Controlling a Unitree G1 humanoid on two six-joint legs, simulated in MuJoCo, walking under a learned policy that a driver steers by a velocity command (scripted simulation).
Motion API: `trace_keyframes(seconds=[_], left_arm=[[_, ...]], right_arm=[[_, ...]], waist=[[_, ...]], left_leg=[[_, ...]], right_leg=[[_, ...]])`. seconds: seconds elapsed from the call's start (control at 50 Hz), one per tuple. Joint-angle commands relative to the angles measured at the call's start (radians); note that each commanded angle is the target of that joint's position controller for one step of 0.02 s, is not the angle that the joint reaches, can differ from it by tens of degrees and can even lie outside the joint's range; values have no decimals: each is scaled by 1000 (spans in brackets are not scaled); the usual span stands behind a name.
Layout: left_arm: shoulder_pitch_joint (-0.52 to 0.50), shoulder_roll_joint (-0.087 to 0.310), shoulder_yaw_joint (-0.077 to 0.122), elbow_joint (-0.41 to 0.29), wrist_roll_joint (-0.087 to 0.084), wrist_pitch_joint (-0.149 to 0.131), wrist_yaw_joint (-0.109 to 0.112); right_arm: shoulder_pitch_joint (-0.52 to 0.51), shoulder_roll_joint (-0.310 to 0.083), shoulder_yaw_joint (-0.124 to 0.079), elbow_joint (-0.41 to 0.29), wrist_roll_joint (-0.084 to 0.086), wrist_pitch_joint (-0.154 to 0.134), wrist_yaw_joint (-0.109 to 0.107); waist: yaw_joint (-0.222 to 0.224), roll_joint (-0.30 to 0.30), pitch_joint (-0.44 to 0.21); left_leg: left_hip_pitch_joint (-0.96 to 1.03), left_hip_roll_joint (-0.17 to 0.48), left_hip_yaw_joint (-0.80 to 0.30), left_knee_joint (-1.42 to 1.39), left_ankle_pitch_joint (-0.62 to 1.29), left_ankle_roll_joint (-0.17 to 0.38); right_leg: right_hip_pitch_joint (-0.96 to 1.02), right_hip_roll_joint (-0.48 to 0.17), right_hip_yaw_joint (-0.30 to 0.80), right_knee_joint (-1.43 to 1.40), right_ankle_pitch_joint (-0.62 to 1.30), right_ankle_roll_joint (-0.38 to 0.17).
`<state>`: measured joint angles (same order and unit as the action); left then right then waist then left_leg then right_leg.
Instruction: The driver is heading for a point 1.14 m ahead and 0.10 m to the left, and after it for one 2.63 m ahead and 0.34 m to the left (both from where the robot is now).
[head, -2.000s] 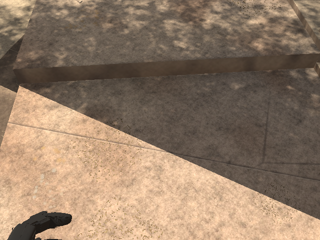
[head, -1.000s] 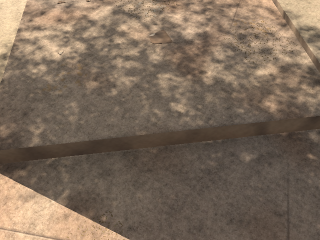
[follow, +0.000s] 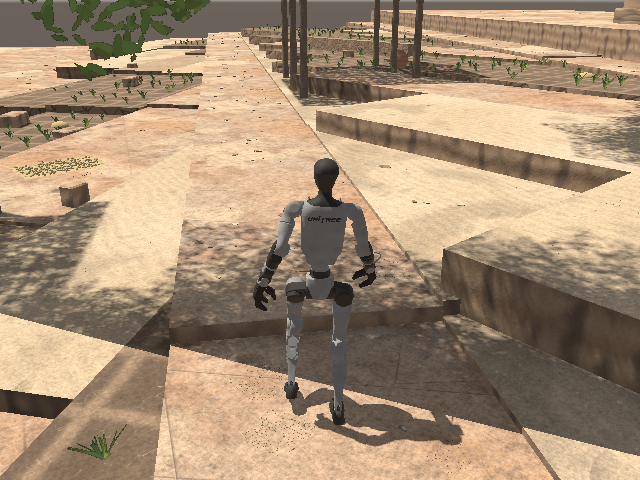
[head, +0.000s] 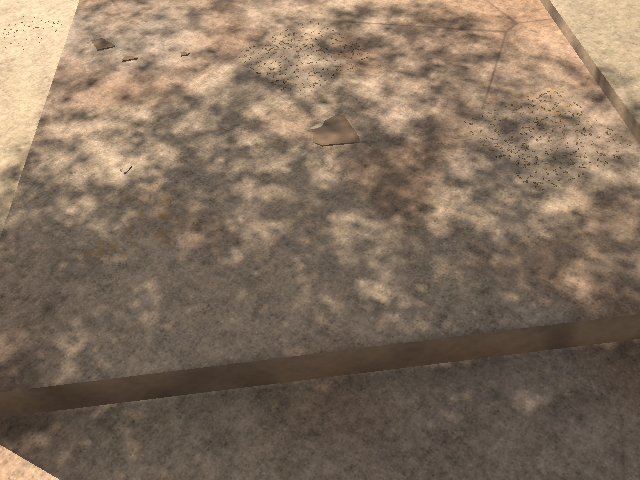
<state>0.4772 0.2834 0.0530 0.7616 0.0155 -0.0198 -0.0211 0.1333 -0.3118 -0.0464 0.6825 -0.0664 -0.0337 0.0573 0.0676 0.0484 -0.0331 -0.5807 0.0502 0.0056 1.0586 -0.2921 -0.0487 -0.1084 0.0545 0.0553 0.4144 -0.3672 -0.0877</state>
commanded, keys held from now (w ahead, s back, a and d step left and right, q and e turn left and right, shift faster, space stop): w+e+shift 0.22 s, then w+q+shift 0.78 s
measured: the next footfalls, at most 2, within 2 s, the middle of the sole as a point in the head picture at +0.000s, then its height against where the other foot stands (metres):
left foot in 0.20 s outside the picture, level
right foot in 0.56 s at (485, 446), level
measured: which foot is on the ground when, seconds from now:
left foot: up 0.00-0.18, down 0.20-0.58, up 0.60-0.98, down 1.00-1.00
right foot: down 0.00-0.20, up 0.22-0.54, down 0.56-0.96, up 0.98-1.00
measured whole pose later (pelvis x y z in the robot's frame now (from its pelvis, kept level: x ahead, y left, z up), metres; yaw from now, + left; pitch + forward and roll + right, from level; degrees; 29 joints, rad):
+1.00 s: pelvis +0.83 -0.09 +0.00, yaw +10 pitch +3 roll -1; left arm 0.57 0.19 0.00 0.95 0.01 -0.08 0.01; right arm -0.04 -0.20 0.04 0.55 -0.01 0.00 0.04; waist 0.00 0.04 -0.02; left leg -0.82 -0.08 0.19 1.15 -0.39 0.22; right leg 0.10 -0.08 -0.27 0.63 -0.19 0.02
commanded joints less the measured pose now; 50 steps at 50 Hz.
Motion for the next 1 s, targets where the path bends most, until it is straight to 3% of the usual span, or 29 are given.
trace_keyframes(seconds=[0.02,0.12,0.16,0.18,0.2,0.22,0.24,0.26,0.28,0.3,0.4,0.44,0.5,0.54,0.56,0.58,0.6,0.62,0.66,0.72,0.78,0.84,0.86,0.88,0.9,0.92,0.96,0.98,1.0], left_arm=[[-38,202,55,-55,-6,-39,6],[-54,231,72,-28,-17,-54,9],[-108,259,79,-32,-17,-61,9],[-136,275,83,-31,-11,-62,5],[-178,237,71,-40,-4,-70,1],[-154,54,25,-93,-19,-79,4],[-112,44,2,-112,-33,-77,-5],[-124,88,6,-72,-12,-62,-5],[-160,113,8,-60,14,-55,-16],[-219,115,7,-70,27,-53,-26],[-401,66,-38,-176,62,-44,-48],[-467,55,-60,-208,45,-54,-61],[-429,92,-48,-183,24,-57,-52],[-254,147,-14,-116,37,-60,-18],[-90,181,6,-86,54,-64,4],[107,265,26,-58,77,-70,29],[43,317,35,-79,73,-58,37],[-88,226,25,-97,57,-51,37],[-170,97,-5,-94,44,-63,22],[-123,53,-15,-22,23,-96,14],[2,-5,-28,83,30,-120,-1],[-3,-15,-38,152,44,-120,-1],[-2,-2,-45,151,31,-114,17],[-17,-5,-52,160,18,-110,35],[-66,-5,-66,124,-9,-108,47],[-31,111,-45,98,-25,-117,59],[-109,302,21,46,-29,-101,66],[-151,350,51,6,-15,-86,50],[-129,232,43,4,-2,-78,23]], right_arm=[[-175,-93,-7,-113,17,0,5],[-256,-79,13,-162,40,-11,-3],[-79,-130,-10,-114,43,-18,-29],[136,-172,-33,-54,46,-21,-51],[359,-222,-56,-8,33,-24,-77],[489,-320,-76,6,-14,-35,-91],[322,-300,-67,-17,-10,-37,-78],[180,-195,-50,-33,-1,-34,-68],[162,-134,-40,-18,9,-35,-59],[173,-102,-31,8,10,-38,-57],[254,-78,-15,110,47,-70,-51],[203,-119,-30,98,47,-70,-50],[209,-195,-51,99,59,-76,-33],[233,-207,-51,107,67,-80,-23],[217,-190,-47,108,69,-83,-23],[185,-50,-17,73,62,-85,-33],[291,-12,-6,29,106,-71,-45],[281,-55,-12,51,82,-45,-50],[210,-31,-11,63,50,-22,-36],[146,39,0,23,36,18,-10],[-70,141,37,-99,45,45,-40],[-276,164,78,-234,54,53,-64],[-294,127,83,-252,56,55,-49],[-273,114,89,-249,50,59,-36],[-170,94,87,-192,45,56,-25],[-119,69,81,-174,49,57,-14],[167,-16,36,-96,46,59,-11],[321,-89,1,-58,59,48,-15],[237,-156,-38,-50,79,26,-22]], waist=[[-18,-105,148],[-7,-168,134],[-95,-166,46],[-202,-116,-72],[-315,-70,-191],[-302,265,-323],[-181,389,-297],[-131,213,-132],[-124,66,-70],[-122,17,-21],[-64,43,114],[-47,32,126],[-17,17,86],[68,-60,-39],[162,-50,-127],[208,-262,-221],[95,-385,-266],[31,-261,-144],[-15,-137,7],[-74,-149,49],[-67,-182,102],[-141,-89,211],[-157,-67,234],[-177,-50,210],[-216,4,142],[-230,-33,2],[-364,-199,-234],[-400,-251,-313],[-322,-88,-230]], left_leg=[[-198,-9,6,-158,95,-32],[90,-47,17,-456,221,0],[351,-90,28,-475,160,28],[586,-105,45,-467,92,41],[860,-6,-27,-437,-28,55],[1036,301,-487,-638,-630,95],[891,369,-947,-910,-794,147],[740,348,-842,-885,-733,184],[634,299,-687,-850,-562,209],[546,244,-560,-842,-392,210],[410,171,-381,-916,-48,268],[253,109,-260,-958,40,240],[170,123,-227,-939,332,221],[218,49,-154,-620,622,183],[80,-9,-136,-355,549,167],[-88,-92,-108,46,-60,154],[-214,-125,-115,264,-162,157],[-266,-43,-103,382,-56,157],[-291,12,-67,430,25,139],[-362,37,-51,588,29,133],[-701,-4,-42,1027,-135,183],[-750,-22,-9,858,-154,232],[-625,-11,55,658,-134,228],[-444,-16,142,516,-83,229],[-154,-80,261,401,-17,235],[74,-115,300,316,27,238],[309,-174,222,165,-74,254],[463,-210,76,5,-242,279],[582,-160,-172,-272,-174,357]], right_leg=[[20,-184,321,-300,-2,-189],[-55,-187,311,-275,326,-140],[-72,-177,293,-119,681,-92],[-114,-126,246,130,813,-64],[-283,-51,212,438,709,-43],[-527,78,139,839,5,-33],[-612,72,140,965,-82,-50],[-627,-12,105,984,26,-54],[-594,-54,73,934,87,-45],[-562,-68,76,873,95,-34],[-615,-146,33,597,96,45],[-408,-122,-21,343,156,72],[-87,-52,-82,226,274,72],[149,-12,-94,150,248,55],[371,-78,-60,166,181,45],[519,-352,259,64,-147,52],[449,-539,723,-184,-343,12],[335,-494,673,-187,-450,-14],[162,-396,367,-159,-128,-19],[67,-356,138,-153,185,14],[100,-403,47,-160,296,-12],[-40,-324,-149,-302,265,68],[-124,-297,-234,-379,384,69],[-181,-254,-316,-413,548,57],[-260,-203,-405,-330,1045,77],[-225,-245,-374,-229,1470,44],[3,-309,-313,189,1851,31],[7,-324,-249,533,1778,28],[-218,-180,-212,976,705,57]])
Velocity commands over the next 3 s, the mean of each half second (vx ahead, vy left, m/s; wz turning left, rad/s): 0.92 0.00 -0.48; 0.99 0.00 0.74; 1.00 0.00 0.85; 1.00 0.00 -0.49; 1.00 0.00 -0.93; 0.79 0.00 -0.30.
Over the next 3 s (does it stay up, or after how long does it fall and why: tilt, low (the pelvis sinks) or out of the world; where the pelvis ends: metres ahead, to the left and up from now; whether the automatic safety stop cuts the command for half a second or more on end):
stays up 2.58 0.29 0.09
